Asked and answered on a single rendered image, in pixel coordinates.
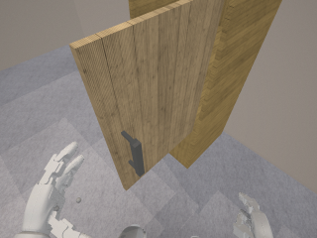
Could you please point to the robot right hand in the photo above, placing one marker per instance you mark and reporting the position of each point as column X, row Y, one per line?
column 257, row 225

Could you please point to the robot left hand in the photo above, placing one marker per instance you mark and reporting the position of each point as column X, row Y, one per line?
column 39, row 214

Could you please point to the cupboard door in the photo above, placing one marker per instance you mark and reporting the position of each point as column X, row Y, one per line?
column 145, row 76

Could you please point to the handle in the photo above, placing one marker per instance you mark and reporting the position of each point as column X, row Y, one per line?
column 137, row 154

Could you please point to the robot left thigh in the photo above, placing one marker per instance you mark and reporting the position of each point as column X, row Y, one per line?
column 133, row 232

